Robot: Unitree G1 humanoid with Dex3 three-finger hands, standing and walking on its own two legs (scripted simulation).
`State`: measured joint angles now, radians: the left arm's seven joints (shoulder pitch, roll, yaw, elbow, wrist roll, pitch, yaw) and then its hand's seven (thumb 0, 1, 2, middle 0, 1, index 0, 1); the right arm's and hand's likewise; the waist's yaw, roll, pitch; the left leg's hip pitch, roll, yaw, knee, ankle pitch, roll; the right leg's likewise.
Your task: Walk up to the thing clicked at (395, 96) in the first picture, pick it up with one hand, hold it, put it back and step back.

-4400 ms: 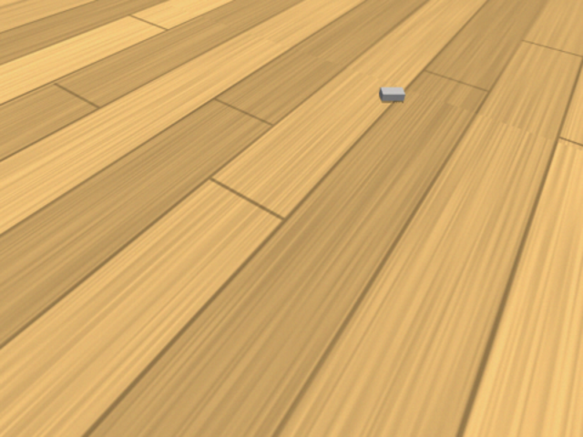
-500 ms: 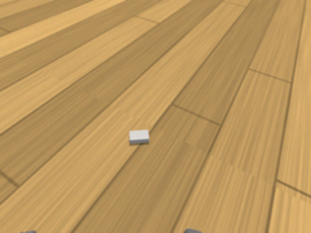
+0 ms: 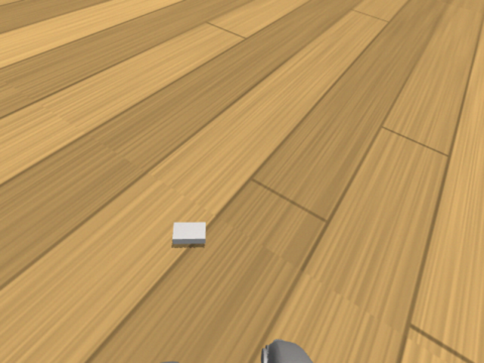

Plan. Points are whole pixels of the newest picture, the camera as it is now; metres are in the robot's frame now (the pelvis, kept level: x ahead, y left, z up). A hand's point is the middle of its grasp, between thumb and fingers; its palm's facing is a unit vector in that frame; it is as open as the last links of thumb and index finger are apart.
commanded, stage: walk up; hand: left
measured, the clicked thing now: (189, 232) +0.74 +0.18 -0.73
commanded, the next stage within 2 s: none
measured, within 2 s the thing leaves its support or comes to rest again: neither
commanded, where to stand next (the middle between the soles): +0.29 -0.09 m, yaw +5 degrees
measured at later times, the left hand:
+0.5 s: hand out of the picture +0.14 +0.15 -0.13, palm faces +0.07 -0.92 -0.38, open 7.4 cm
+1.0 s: hand (171, 296) +0.26 +0.13 -0.14, palm faces +0.06 -0.90 -0.44, open 7.4 cm
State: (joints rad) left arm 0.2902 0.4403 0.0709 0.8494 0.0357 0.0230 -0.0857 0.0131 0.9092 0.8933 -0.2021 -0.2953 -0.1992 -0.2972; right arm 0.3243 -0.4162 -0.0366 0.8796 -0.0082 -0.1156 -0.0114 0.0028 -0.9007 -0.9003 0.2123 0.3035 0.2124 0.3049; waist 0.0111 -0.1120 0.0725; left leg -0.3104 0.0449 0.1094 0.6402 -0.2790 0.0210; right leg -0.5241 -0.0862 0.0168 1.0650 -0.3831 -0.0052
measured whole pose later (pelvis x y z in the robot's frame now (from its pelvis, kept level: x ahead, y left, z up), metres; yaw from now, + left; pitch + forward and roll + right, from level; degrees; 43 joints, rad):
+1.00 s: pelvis +0.22 -0.15 -0.01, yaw +6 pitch -2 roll +0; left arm 0.21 0.39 0.02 0.95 0.03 -0.06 0.01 0.01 0.91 0.89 -0.20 -0.30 -0.20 -0.30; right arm 0.17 -0.42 -0.03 0.94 0.00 0.03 0.02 0.01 -0.91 -0.90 0.21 0.30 0.21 0.30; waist 0.01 0.04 0.09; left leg -0.44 0.03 -0.02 0.90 -0.46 0.03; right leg -0.39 -0.04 -0.04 0.74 -0.31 0.00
